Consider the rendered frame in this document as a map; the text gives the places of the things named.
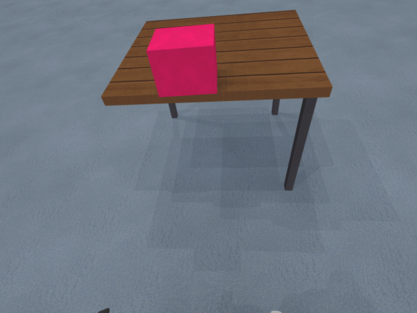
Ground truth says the carton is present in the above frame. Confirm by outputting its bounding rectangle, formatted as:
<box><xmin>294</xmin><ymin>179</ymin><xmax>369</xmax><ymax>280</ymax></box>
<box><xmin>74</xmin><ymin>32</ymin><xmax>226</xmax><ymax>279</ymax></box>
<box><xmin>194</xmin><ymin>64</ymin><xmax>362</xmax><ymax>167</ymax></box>
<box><xmin>147</xmin><ymin>24</ymin><xmax>217</xmax><ymax>97</ymax></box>

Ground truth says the table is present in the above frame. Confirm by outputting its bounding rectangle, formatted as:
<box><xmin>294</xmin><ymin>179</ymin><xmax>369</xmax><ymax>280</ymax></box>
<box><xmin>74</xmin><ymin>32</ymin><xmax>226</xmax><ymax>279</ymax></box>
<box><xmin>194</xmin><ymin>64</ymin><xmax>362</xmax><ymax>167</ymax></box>
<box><xmin>101</xmin><ymin>10</ymin><xmax>332</xmax><ymax>190</ymax></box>

